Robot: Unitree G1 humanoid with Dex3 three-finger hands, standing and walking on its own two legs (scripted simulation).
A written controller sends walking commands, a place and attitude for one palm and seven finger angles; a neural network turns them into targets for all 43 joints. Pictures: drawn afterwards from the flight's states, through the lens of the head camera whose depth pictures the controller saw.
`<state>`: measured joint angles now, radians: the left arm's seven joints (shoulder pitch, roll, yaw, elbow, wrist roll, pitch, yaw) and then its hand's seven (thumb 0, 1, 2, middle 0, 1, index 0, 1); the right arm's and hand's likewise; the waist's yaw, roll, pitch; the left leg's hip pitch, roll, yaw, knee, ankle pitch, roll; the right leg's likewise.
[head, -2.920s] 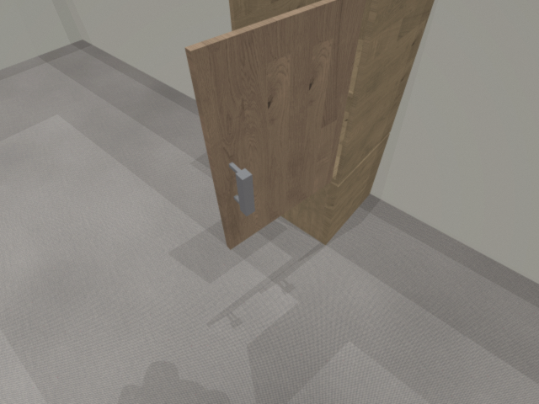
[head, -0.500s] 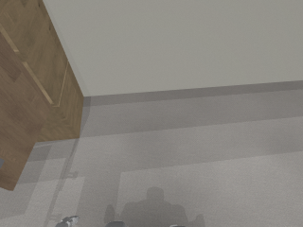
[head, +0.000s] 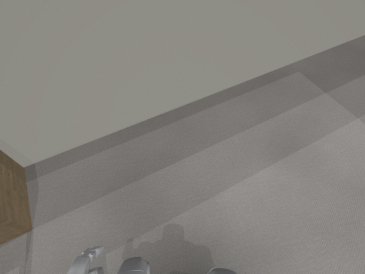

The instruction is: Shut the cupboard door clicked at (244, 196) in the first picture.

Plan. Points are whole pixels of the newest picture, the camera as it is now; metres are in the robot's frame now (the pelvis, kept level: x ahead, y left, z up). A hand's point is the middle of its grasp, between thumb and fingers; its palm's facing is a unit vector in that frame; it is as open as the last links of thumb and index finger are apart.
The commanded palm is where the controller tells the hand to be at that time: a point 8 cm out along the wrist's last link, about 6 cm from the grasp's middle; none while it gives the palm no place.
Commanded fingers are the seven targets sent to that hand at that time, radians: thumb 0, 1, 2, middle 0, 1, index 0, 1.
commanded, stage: walk to a spot facing it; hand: left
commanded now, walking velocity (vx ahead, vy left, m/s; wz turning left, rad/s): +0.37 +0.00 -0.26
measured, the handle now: out of the picture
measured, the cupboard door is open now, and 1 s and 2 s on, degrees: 80 80 80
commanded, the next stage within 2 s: turn to face it in 0.66 s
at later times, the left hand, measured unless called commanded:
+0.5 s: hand (125, 197) +0.32 +0.17 -0.15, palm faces -0.16 -0.97 -0.18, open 7.4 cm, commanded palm none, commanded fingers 0.00 0.90 0.90 -0.20 -0.30 -0.20 -0.30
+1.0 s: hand (158, 157) +0.47 +0.09 -0.19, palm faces -0.09 -0.98 -0.17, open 7.3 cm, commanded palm none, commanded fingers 0.00 0.90 0.90 -0.20 -0.30 -0.20 -0.30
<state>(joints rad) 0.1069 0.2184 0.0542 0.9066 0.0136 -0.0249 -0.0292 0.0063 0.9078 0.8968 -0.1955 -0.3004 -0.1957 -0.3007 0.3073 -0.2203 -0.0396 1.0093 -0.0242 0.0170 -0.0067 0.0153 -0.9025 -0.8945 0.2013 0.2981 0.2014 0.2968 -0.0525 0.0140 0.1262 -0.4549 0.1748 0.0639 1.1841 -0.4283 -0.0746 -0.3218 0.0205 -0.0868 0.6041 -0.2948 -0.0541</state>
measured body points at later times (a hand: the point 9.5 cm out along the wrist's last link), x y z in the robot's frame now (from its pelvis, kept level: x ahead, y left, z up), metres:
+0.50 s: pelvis +0.22 -0.01 +0.02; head +0.26 -0.02 +0.46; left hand +0.33 +0.22 -0.13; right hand +0.18 -0.25 -0.13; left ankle +0.20 +0.13 -0.73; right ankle +0.25 -0.14 -0.69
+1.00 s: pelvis +0.44 -0.09 -0.01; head +0.47 -0.07 +0.44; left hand +0.48 +0.14 -0.17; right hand +0.48 -0.33 -0.15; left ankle +0.53 +0.00 -0.73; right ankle +0.32 -0.16 -0.70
